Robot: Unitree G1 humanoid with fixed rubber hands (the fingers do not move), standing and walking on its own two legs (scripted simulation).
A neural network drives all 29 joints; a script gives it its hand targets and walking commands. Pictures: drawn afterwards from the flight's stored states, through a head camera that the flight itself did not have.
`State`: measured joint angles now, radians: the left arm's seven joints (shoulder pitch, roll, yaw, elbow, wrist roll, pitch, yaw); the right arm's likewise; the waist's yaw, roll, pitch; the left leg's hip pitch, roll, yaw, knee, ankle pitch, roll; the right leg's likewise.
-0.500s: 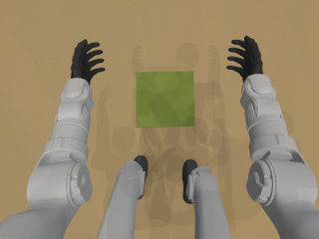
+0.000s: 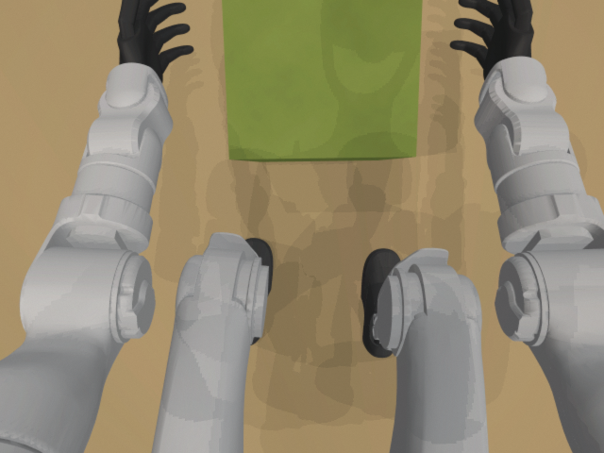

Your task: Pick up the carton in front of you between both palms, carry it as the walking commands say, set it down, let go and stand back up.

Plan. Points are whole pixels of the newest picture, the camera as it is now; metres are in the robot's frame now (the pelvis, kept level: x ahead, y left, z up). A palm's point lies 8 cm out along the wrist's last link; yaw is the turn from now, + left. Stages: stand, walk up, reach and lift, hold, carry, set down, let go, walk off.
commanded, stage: reach and lift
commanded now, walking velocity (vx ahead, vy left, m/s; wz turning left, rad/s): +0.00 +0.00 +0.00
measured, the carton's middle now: (319, 87) +0.51 +0.02 -0.29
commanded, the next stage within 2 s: none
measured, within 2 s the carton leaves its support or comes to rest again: leaves its support in 1.00 s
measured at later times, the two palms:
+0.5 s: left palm (174, 69) +0.51 +0.20 -0.22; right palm (462, 58) +0.54 -0.15 -0.22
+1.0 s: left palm (195, 63) +0.52 +0.17 -0.21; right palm (446, 54) +0.54 -0.13 -0.22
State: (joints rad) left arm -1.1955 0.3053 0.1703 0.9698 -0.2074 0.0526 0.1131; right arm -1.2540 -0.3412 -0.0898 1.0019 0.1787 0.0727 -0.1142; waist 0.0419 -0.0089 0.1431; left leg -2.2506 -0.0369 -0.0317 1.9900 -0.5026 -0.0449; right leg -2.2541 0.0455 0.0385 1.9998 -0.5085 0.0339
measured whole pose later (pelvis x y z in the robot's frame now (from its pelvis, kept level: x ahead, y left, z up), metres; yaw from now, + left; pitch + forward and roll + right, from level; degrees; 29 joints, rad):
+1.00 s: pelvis +0.00 +0.00 -0.05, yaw +0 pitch +37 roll +1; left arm -1.38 0.24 0.16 1.12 -0.20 0.06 0.18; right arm -1.45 -0.29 -0.04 1.20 0.17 0.06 -0.16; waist 0.05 -0.01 0.30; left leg -2.29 -0.04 -0.03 2.17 -0.54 -0.05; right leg -2.29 0.06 0.05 2.19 -0.55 0.04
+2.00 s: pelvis +0.04 +0.00 +0.17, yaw +0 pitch +35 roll +0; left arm -0.70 -0.06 0.39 0.62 0.14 0.32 0.05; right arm -0.72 0.05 -0.35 0.66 -0.14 0.31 -0.07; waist 0.03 -0.01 -0.23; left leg -1.57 -0.10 -0.10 1.47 -0.50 -0.05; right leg -1.57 0.11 0.10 1.48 -0.51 0.04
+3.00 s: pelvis +0.10 +0.00 +0.36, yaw +0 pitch -3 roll +0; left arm -0.29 -0.16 0.29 0.40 0.27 0.61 -0.01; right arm -0.29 0.16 -0.28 0.41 -0.27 0.60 0.00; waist 0.01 -0.01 -0.03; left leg -0.18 -0.05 -0.14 0.47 -0.23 -0.01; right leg -0.18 0.05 0.15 0.48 -0.24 0.01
